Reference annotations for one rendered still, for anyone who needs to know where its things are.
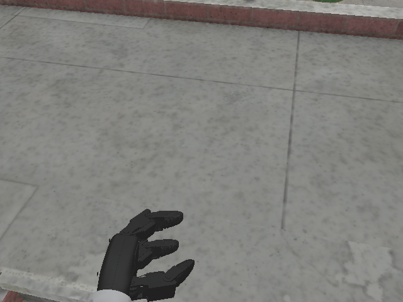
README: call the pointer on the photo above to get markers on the left robot hand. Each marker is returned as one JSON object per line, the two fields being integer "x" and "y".
{"x": 129, "y": 251}

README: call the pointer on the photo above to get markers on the robot left forearm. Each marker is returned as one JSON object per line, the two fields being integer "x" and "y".
{"x": 109, "y": 295}

